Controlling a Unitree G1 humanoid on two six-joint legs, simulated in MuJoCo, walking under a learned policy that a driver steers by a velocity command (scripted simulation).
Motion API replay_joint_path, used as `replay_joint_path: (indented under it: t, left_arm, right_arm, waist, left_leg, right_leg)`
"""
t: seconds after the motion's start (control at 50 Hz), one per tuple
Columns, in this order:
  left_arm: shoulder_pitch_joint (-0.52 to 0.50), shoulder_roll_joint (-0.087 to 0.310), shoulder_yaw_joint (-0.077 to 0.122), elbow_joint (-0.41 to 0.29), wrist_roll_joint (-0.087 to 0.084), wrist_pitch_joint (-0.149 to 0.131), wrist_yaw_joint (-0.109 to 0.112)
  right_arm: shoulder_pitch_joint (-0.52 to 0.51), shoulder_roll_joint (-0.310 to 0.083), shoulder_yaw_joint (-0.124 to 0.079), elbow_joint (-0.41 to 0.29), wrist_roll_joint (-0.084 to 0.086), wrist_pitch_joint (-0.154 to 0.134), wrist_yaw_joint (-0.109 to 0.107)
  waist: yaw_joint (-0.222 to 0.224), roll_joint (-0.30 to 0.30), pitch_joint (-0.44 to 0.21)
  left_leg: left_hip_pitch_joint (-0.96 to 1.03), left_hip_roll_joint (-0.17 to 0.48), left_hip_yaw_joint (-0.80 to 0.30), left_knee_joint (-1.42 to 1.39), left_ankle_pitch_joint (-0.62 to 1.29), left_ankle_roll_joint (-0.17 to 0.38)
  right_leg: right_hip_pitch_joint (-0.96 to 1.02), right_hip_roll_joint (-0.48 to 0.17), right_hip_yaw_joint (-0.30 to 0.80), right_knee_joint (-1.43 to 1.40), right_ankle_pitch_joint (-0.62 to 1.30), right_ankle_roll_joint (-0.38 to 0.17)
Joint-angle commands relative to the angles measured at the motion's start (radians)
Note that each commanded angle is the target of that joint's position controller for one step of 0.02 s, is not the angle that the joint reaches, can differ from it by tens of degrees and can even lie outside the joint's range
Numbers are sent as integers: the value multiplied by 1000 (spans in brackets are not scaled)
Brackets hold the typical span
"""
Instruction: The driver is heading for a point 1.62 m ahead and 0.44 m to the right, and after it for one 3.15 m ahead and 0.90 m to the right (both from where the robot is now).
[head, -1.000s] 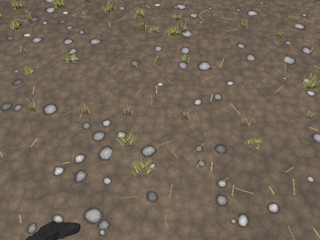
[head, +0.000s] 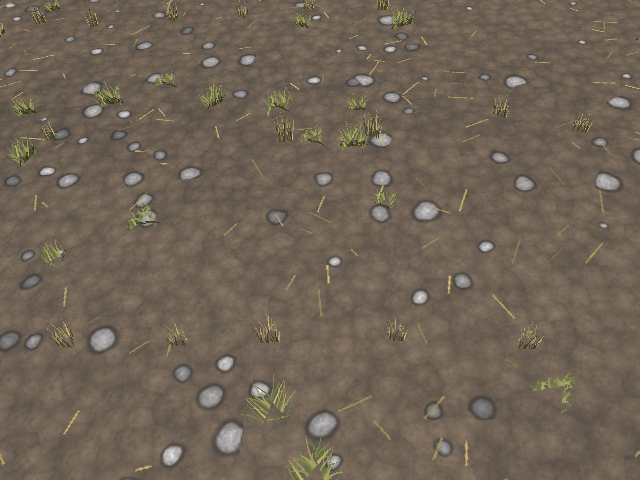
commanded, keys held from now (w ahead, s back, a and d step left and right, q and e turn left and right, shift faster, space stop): e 0.60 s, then no key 0.40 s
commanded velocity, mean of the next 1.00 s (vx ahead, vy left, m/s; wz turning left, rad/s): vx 0.01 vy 0.00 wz -0.46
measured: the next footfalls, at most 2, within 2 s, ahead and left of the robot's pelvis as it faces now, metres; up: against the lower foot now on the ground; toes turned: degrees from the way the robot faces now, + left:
left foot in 0.38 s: +0.06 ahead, +0.11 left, +0.00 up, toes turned -17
right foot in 0.78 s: -0.04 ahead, -0.09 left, +0.00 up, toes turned -25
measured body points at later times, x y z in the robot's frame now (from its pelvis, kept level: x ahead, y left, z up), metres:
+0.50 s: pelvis -0.01 +0.03 +0.01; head +0.03 +0.05 +0.46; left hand +0.19 +0.27 -0.12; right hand +0.04 -0.27 -0.08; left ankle +0.02 +0.12 -0.73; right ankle -0.04 -0.07 -0.67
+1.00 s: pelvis -0.04 +0.00 +0.01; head -0.03 -0.03 +0.46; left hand +0.21 +0.15 -0.09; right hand -0.09 -0.27 -0.13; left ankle +0.01 +0.13 -0.70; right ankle -0.07 -0.07 -0.73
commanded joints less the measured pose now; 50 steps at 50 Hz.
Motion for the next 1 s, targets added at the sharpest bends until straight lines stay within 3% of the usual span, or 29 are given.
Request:
replay_joint_path:
  t: [0.02,0.08,0.22,0.3,0.34,0.36,0.38,0.4,0.42,0.44,0.46,0.5,0.52,0.62,0.72,0.76,0.78,0.8,0.82,0.84,0.86,0.9,0.92,1.0]
  left_arm:
    - [-75,147,35,-86,-12,-10,11]
    - [-16,159,40,-80,-19,-21,2]
    - [23,196,54,-87,-4,-10,0]
    - [-25,206,59,-100,-2,-5,-13]
    - [-77,201,59,-108,-13,-2,-16]
    - [-96,181,53,-116,-22,-4,-12]
    - [-62,113,37,-128,-25,-9,-10]
    - [-24,110,38,-131,-14,-10,-1]
    - [-38,184,54,-121,18,-7,-2]
    - [-28,191,63,-100,12,-3,-10]
    - [1,181,63,-79,8,5,-18]
    - [20,165,57,-70,0,16,-38]
    - [3,158,53,-73,-4,18,-43]
    - [-87,118,30,-113,-9,29,-50]
    - [-68,105,13,-116,-21,20,-35]
    - [-12,95,4,-92,-5,1,-23]
    - [-4,141,7,-92,15,-15,-15]
    - [-35,257,24,-124,8,-27,-11]
    - [16,219,20,-99,-2,-35,-5]
    - [-27,167,1,-93,-2,-38,-4]
    - [-88,129,-14,-93,-2,-36,-1]
    - [-119,120,-21,-87,-4,-38,12]
    - [-108,114,-25,-79,-5,-40,14]
    - [-92,108,-31,-44,-2,-45,13]
  right_arm:
    - [18,-92,-25,-55,-15,-20,6]
    - [15,-67,-20,-66,-5,-16,9]
    - [-39,-66,-7,-117,6,-14,-4]
    - [3,-76,-4,-132,20,-27,-12]
    - [70,-70,-1,-123,20,-38,-19]
    - [108,-91,-6,-117,13,-46,-27]
    - [109,-178,-22,-129,-5,-49,-37]
    - [13,-262,-38,-160,-9,-41,-31]
    - [29,-209,-31,-165,-14,-39,-23]
    - [-21,-135,-10,-174,-4,-42,-18]
    - [-70,-106,-1,-184,-2,-41,-15]
    - [-80,-104,1,-193,-3,-44,-23]
    - [-51,-107,-1,-188,-4,-44,-23]
    - [50,-141,-19,-157,-4,-45,-16]
    - [34,-174,-29,-137,-4,-39,12]
    - [19,-170,-26,-125,13,-31,16]
    - [54,-133,-17,-120,11,-31,19]
    - [80,-29,14,-169,2,-29,28]
    - [4,-76,7,-155,7,-6,11]
    - [6,-94,1,-147,19,6,13]
    - [14,-97,-2,-127,21,7,18]
    - [59,-112,-10,-90,5,5,23]
    - [77,-106,-8,-73,2,4,24]
    - [56,-61,9,-53,10,8,20]
  waist:
    - [-30,-168,-41]
    - [-10,-112,-88]
    - [38,-157,-72]
    - [18,-169,-90]
    - [-30,-158,-94]
    - [-50,-125,-95]
    - [-24,56,-98]
    - [9,232,-51]
    - [-3,138,-48]
    - [27,67,-32]
    - [49,50,-13]
    - [42,107,-30]
    - [22,104,-37]
    - [-43,119,-57]
    - [-33,165,-75]
    - [20,114,-72]
    - [11,-2,-98]
    - [-31,-294,-99]
    - [54,-233,-100]
    - [16,-188,-55]
    - [-7,-175,-21]
    - [-25,-204,-21]
    - [-24,-184,-44]
    - [-3,-168,-44]
  left_leg:
    - [-105,-20,-90,134,86,5]
    - [-111,-30,-105,100,79,-9]
    - [-33,-60,-123,-133,23,-7]
    - [105,-96,-121,-271,13,18]
    - [243,-108,-115,-469,108,35]
    - [351,-58,-154,-607,178,49]
    - [434,169,-363,-723,107,103]
    - [367,362,-586,-760,245,225]
    - [290,381,-544,-719,366,290]
    - [260,310,-435,-699,416,275]
    - [247,236,-322,-683,451,238]
    - [323,171,-208,-652,551,212]
    - [357,167,-183,-641,587,214]
    - [462,222,-157,-599,636,238]
    - [386,220,-132,-528,692,227]
    - [310,188,-91,-446,628,162]
    - [200,145,-49,-353,460,95]
    - [5,2,48,-200,-49,12]
    - [66,2,-75,-115,-172,13]
    - [68,2,-99,-69,-135,15]
    - [72,6,-109,-78,-73,18]
    - [89,-6,-91,-86,8,12]
    - [106,-15,-87,-89,18,7]
    - [166,-23,-81,-239,25,1]
  right_leg:
    - [96,-195,275,-273,315,-151]
    - [181,-199,295,-243,410,-165]
    - [173,-194,416,-220,308,-190]
    - [121,-170,487,-190,386,-160]
    - [61,-125,494,-157,351,-106]
    - [-17,-79,471,-117,237,-52]
    - [-136,21,349,46,-27,11]
    - [-278,186,121,247,-292,47]
    - [-238,91,135,443,-300,56]
    - [-213,79,144,516,-239,58]
    - [-203,73,129,572,-178,69]
    - [-241,66,96,603,-124,97]
    - [-252,62,81,585,-120,110]
    - [-222,24,47,374,-168,125]
    - [-12,45,-23,90,-172,75]
    - [143,45,-24,-216,75,50]
    - [272,-59,132,-300,143,33]
    - [332,-352,468,-296,498,-62]
    - [202,-383,433,-260,561,-179]
    - [178,-329,369,-271,517,-186]
    - [151,-273,308,-287,446,-152]
    - [174,-201,232,-277,512,-115]
    - [192,-192,212,-265,554,-114]
    - [190,-186,208,-253,455,-117]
